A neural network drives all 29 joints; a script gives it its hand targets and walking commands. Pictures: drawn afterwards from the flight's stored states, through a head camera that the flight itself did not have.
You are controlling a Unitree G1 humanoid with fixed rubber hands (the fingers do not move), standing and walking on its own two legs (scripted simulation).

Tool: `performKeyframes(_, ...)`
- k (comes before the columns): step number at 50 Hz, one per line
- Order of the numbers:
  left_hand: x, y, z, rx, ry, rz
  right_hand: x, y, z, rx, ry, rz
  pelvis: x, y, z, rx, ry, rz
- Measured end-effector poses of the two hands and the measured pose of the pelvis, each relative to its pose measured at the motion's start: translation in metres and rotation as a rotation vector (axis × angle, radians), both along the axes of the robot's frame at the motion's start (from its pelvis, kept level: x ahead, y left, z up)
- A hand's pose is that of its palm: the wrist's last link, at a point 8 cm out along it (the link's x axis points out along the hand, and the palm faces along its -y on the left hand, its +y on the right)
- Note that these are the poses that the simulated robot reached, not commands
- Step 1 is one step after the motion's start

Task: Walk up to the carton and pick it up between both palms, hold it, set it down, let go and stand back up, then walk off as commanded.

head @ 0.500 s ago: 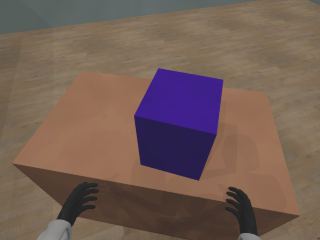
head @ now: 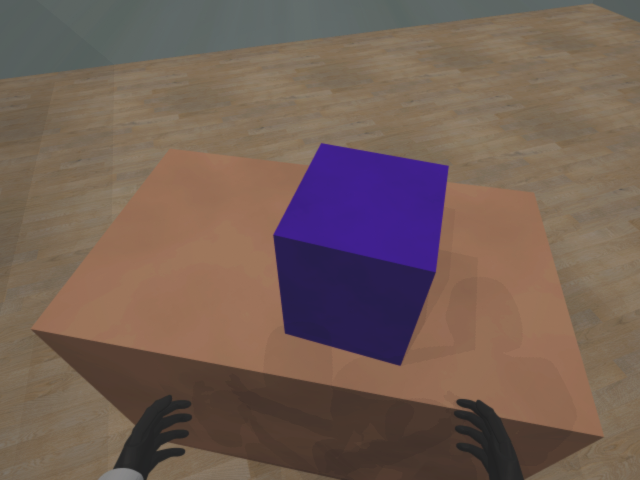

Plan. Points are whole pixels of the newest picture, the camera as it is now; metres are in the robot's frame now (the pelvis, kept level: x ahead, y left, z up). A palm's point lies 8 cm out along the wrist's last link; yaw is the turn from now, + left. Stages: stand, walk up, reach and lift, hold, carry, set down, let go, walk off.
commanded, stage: set down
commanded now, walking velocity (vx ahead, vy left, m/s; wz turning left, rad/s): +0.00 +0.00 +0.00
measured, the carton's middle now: (361, 255) +0.45 -0.06 -0.01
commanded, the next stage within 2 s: let go in 0.20 s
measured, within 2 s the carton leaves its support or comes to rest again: neither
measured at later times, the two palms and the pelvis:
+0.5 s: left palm out of the picture +0.15 +0.21 -0.07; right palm (521, 478) +0.15 -0.24 -0.08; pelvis +0.00 -0.02 +0.00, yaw +0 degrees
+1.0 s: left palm out of the picture +0.10 +0.29 -0.07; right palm out of the picture +0.12 -0.31 -0.09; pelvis +0.00 -0.01 -0.01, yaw +1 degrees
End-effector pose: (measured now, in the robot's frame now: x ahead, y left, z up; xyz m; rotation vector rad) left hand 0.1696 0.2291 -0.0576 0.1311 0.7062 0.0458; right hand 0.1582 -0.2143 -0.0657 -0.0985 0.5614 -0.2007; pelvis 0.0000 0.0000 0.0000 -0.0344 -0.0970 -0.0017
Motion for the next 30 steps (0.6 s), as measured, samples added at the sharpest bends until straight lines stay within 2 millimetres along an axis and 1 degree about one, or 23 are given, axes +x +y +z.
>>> performKeyframes(5,-0.009,-0.001,-0.007,0.014,0.046,0.022,-0.005,-0.006,-0.008,-0.019,0.061,0.043,-0.003,0.001,0.000,0.005,0.003,-0.003)
performKeyframes(8,-0.013,-0.001,-0.009,0.022,0.056,0.039,-0.003,-0.009,-0.008,-0.030,0.072,0.059,-0.004,-0.001,0.000,0.010,0.005,0.002)
performKeyframes(13,-0.014,-0.002,-0.011,0.043,0.075,0.064,0.002,-0.016,-0.010,-0.030,0.090,0.087,-0.003,-0.006,0.000,0.013,0.008,0.008)
performKeyframes(23,-0.016,-0.017,-0.012,0.057,0.105,0.057,-0.002,-0.026,-0.013,-0.037,0.110,0.108,-0.002,-0.015,0.001,0.018,0.004,0.009)
performKeyframes(30,-0.019,-0.017,-0.016,0.060,0.136,0.066,-0.004,-0.030,-0.014,-0.049,0.136,0.117,-0.001,-0.016,0.001,0.022,0.016,0.007)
